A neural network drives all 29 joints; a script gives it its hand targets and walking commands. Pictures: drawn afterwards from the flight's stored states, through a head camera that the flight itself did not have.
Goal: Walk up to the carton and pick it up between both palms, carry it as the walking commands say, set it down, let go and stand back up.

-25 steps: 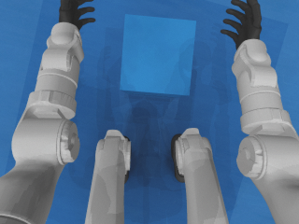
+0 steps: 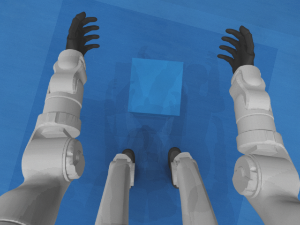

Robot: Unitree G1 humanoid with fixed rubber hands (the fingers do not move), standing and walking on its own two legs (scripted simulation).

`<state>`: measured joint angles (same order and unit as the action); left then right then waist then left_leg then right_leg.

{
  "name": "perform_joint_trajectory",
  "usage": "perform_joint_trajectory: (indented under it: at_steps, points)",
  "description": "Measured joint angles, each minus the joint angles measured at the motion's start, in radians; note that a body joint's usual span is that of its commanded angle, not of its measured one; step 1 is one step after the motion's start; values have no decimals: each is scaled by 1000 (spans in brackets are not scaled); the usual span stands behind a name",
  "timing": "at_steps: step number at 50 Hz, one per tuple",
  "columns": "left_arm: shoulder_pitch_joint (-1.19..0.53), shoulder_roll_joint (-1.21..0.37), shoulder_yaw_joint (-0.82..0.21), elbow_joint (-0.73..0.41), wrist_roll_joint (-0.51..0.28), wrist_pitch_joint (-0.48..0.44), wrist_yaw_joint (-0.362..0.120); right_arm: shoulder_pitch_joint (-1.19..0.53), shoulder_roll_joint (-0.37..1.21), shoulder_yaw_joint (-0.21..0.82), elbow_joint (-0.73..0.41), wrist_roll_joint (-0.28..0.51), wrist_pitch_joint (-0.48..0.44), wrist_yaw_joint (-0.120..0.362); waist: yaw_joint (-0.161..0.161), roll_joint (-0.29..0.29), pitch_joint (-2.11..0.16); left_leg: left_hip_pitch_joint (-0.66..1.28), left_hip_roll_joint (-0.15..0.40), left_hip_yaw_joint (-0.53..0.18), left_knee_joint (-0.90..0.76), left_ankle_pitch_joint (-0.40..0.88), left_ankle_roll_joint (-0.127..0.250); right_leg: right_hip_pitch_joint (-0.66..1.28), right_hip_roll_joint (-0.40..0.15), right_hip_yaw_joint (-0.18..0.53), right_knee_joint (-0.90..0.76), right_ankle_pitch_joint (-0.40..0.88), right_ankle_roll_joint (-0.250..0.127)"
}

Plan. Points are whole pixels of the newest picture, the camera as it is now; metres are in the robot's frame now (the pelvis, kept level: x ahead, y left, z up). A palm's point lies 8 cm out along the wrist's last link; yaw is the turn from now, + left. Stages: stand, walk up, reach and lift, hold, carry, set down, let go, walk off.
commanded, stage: set down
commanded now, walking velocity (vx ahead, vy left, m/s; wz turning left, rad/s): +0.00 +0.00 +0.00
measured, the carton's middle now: (154, 91) +0.48 -0.02 -0.50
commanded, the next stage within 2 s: let go in 0.18 s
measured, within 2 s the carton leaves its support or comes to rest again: neither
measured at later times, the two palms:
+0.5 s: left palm (61, 78) +0.44 +0.19 -0.04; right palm (265, 86) +0.42 -0.22 -0.04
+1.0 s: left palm out of the picture +0.27 +0.22 +0.07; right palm out of the picture +0.26 -0.23 +0.08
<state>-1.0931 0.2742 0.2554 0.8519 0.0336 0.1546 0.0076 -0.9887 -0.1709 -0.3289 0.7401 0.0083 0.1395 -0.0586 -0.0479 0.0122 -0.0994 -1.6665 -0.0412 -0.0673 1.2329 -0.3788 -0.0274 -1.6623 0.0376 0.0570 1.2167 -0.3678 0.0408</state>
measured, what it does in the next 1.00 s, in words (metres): rises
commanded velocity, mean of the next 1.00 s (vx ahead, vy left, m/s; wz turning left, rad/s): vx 0.00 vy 0.00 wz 0.00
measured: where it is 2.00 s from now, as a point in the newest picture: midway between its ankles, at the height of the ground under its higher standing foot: (151, 175)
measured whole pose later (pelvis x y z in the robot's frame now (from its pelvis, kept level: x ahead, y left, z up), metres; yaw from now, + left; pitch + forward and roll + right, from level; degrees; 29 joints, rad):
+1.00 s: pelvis +0.09 +0.00 +0.15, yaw +0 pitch +8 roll +0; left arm 0.16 0.19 0.07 0.46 0.03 0.01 -0.04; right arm 0.19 -0.19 -0.06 0.43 -0.01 0.01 0.06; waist -0.02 -0.01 0.02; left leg -0.35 -0.01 -0.07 0.49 -0.27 -0.01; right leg -0.36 0.02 0.06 0.48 -0.26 0.01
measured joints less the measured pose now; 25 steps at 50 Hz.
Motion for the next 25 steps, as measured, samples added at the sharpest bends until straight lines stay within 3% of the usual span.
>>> perform_joint_trajectory:
  at_steps: [7, 14, 25]
  points:
    - [20, -24, 37, 26, 44, -25, -18, 16, 24, -40, 25, -56, -24, 19, 2, -1, 9, 137, 3, -2, -168, 59, 1, 136, -6, 2, -166, 59, -4]
    - [40, -57, 78, 36, 113, -42, -18, 30, 49, -82, 44, -133, -41, 39, 3, -2, 17, 192, 3, -5, -236, 82, 0, 189, -10, 1, -230, 78, -7]
    - [453, -123, -22, -248, 105, -21, 26, 408, 18, 68, -175, -117, -19, 100, 17, -10, 20, 389, 11, -5, -359, 88, 0, 381, -9, 5, -347, 84, -18]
